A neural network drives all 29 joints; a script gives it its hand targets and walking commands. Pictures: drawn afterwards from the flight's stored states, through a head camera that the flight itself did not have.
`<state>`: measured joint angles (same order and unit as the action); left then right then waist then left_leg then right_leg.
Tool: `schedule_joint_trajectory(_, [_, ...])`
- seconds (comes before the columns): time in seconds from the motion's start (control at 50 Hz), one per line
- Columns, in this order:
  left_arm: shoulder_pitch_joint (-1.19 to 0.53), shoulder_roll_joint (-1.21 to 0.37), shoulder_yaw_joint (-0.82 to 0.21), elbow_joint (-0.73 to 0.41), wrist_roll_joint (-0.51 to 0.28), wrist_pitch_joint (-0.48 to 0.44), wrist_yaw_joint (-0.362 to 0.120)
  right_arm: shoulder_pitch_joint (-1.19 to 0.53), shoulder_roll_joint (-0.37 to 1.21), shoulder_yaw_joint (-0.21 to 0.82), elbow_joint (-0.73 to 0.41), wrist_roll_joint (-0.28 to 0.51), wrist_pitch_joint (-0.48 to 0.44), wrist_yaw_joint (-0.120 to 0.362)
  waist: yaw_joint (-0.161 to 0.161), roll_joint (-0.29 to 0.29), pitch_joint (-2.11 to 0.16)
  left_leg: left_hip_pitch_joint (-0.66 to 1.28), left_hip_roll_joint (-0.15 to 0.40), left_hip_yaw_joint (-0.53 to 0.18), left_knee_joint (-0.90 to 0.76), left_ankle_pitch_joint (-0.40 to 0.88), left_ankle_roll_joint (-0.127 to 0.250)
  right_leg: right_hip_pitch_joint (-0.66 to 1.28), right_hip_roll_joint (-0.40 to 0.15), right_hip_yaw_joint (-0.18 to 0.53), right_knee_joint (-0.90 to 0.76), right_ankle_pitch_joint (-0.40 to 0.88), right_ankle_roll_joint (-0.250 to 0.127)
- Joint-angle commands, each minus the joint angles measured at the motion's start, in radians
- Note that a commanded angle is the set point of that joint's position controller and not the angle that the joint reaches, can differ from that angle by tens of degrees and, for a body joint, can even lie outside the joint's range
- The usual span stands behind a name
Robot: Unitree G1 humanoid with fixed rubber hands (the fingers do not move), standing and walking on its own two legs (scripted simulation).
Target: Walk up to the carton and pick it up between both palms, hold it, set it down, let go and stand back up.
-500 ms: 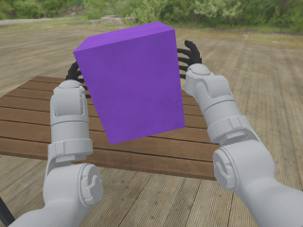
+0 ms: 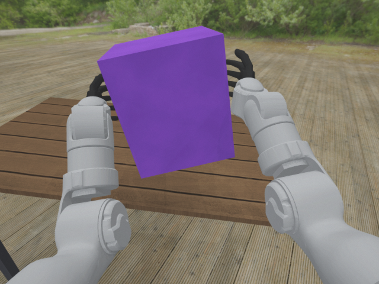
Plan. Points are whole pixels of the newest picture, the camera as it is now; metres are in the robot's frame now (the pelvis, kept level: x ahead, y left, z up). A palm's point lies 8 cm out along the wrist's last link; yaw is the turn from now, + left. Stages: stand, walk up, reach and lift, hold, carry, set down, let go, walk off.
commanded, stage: hold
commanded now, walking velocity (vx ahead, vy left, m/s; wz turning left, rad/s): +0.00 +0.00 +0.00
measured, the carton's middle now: (172, 98) +0.43 +0.00 +0.27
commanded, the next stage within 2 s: none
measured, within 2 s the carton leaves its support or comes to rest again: neither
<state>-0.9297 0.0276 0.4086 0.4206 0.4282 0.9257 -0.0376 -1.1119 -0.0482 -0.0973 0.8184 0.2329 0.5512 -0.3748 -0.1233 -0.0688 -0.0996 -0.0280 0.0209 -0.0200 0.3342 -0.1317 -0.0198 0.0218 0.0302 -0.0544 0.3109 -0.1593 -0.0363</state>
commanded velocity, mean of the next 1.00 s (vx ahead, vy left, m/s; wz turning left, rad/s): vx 0.00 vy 0.00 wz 0.00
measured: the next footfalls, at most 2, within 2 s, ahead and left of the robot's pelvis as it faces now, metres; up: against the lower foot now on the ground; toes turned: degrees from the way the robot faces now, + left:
none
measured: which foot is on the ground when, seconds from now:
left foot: down 0.00-1.00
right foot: down 0.00-1.00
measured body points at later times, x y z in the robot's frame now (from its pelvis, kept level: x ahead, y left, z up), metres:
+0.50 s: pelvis +0.01 +0.00 +0.00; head -0.10 +0.03 +0.44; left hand +0.39 +0.15 +0.28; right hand +0.38 -0.14 +0.32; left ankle +0.05 +0.13 -0.75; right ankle +0.02 -0.09 -0.75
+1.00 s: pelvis +0.01 +0.00 +0.00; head -0.10 +0.03 +0.44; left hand +0.38 +0.16 +0.27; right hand +0.37 -0.13 +0.32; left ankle +0.05 +0.13 -0.75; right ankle +0.02 -0.09 -0.75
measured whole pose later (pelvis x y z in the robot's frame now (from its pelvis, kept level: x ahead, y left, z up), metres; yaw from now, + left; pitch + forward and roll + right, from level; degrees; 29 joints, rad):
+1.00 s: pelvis +0.01 +0.00 +0.00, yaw +0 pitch -10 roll -1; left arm -0.90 0.02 0.39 0.37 0.42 0.94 -0.01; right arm -1.08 -0.05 -0.06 0.76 0.26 0.56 -0.37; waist -0.13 -0.07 -0.09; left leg -0.03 0.02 -0.03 0.35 -0.15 -0.02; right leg 0.03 0.03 -0.05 0.31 -0.17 -0.04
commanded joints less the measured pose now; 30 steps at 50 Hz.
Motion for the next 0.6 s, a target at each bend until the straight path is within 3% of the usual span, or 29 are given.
schedule_joint_trajectory(0.0, [-0.971,-0.469,-0.316,-0.154,-0.216,-0.133,-0.207,-0.721,0.548,0.154,-0.157,0.118,-0.013,0.264,-0.024,0.142,-0.25,0.022,-0.039,0.032,-0.091,-0.02,0.004,0.07,0.025,-0.005,-0.052,0.078,0.083])
schedule_joint_trajectory(0.08, [-0.983,-0.477,-0.313,-0.149,-0.229,-0.149,-0.215,-0.771,0.575,0.162,-0.202,0.115,-0.03,0.268,-0.011,0.103,-0.268,-0.013,-0.048,0.036,-0.1,-0.047,0.021,0.083,0.019,0.003,-0.052,0.066,0.089])
schedule_joint_trajectory(0.2, [-1.0,-0.486,-0.349,-0.161,-0.245,-0.16,-0.206,-0.778,0.584,0.191,-0.218,0.124,-0.039,0.263,-0.013,0.129,-0.315,0.006,-0.059,0.046,-0.064,0.023,0.018,0.075,0.008,0.013,-0.048,0.115,0.086])
schedule_joint_trajectory(0.34, [-1.006,-0.482,-0.338,-0.145,-0.251,-0.159,-0.205,-0.794,0.589,0.199,-0.219,0.136,-0.038,0.254,-0.012,0.098,-0.319,0.019,-0.057,0.038,-0.066,0.031,0.023,0.073,0.013,0.006,-0.054,0.126,0.096])
schedule_joint_trajectory(0.44, [-0.983,-0.472,-0.332,-0.191,-0.243,-0.155,-0.198,-0.759,0.569,0.206,-0.241,0.152,-0.032,0.248,-0.005,0.136,-0.352,0.063,-0.055,0.042,-0.046,0.128,0.007,0.096,0.02,0.0,-0.041,0.195,0.095])
schedule_joint_trajectory(0.5, [-0.958,-0.466,-0.331,-0.184,-0.232,-0.139,-0.204,-0.764,0.563,0.228,-0.25,0.157,-0.028,0.244,-0.005,0.1,-0.32,0.063,-0.058,0.043,-0.042,0.115,0.01,0.073,0.015,0.005,-0.04,0.192,0.104])
schedule_joint_trajectory(0.58, [-0.948,-0.477,-0.351,-0.211,-0.241,-0.139,-0.212,-0.749,0.565,0.237,-0.276,0.16,-0.023,0.24,-0.014,0.115,-0.322,0.066,-0.06,0.044,-0.044,0.128,0.004,0.089,0.018,0.014,-0.049,0.203,0.102])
